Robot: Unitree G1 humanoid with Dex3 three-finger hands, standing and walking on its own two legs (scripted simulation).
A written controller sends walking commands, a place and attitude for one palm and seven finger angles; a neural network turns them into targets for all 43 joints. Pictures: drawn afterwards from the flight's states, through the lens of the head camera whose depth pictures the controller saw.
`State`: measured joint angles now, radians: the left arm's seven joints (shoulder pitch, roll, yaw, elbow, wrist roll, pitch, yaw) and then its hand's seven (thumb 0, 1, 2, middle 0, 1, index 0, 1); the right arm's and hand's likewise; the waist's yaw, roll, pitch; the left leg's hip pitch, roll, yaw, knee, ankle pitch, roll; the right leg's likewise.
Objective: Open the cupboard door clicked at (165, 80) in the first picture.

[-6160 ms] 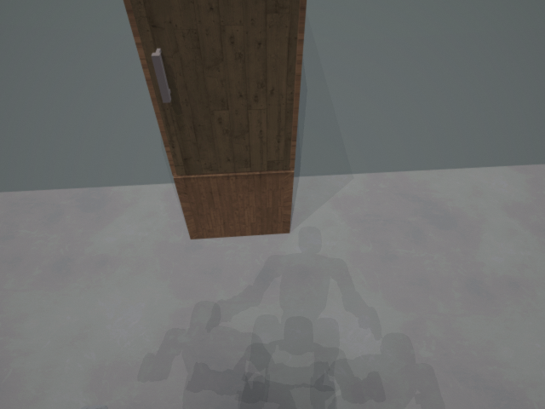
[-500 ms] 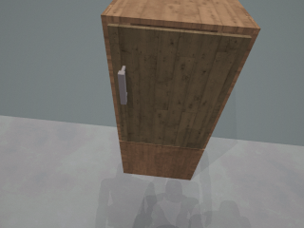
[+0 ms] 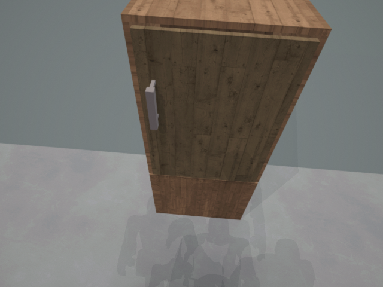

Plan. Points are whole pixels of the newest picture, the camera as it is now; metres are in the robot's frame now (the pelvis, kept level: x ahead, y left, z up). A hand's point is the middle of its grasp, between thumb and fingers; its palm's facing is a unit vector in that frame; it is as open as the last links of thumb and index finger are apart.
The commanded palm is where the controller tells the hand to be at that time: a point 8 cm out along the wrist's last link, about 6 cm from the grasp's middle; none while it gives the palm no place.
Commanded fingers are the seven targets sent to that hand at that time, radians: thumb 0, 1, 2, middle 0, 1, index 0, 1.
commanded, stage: come to a stop and stand still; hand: left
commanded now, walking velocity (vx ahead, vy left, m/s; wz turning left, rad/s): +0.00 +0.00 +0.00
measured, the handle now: (153, 105) +0.56 +0.15 +0.05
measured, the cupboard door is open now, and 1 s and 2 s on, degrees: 0 0 0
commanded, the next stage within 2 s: look again from close up in 0.42 s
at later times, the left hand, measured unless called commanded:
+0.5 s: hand out of the picture -0.06 +0.17 -0.17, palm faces +0.04 -0.99 -0.15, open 7.4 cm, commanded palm none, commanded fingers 0.00 0.90 0.90 -0.20 -0.30 -0.20 -0.30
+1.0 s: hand out of the picture -0.02 +0.16 -0.17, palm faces +0.05 -0.98 -0.21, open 7.3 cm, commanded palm none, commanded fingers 0.00 0.90 0.90 -0.20 -0.30 -0.20 -0.30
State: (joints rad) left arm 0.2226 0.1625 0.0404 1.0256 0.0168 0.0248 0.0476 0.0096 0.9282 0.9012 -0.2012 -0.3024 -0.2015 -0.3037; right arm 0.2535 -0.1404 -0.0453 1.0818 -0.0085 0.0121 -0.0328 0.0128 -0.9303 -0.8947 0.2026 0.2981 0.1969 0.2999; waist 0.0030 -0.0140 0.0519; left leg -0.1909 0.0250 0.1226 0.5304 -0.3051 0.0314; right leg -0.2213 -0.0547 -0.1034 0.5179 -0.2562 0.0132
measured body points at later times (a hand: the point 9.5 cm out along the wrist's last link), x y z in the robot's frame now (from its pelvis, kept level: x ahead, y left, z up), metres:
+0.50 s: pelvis -0.02 +0.02 +0.01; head -0.01 +0.02 +0.46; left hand -0.06 +0.22 -0.15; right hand -0.03 -0.20 -0.15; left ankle -0.01 +0.09 -0.74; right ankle +0.01 -0.12 -0.73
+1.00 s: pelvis -0.03 -0.01 +0.00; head -0.05 -0.03 +0.45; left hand -0.02 +0.21 -0.15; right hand -0.02 -0.23 -0.16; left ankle -0.01 +0.09 -0.73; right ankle +0.01 -0.12 -0.73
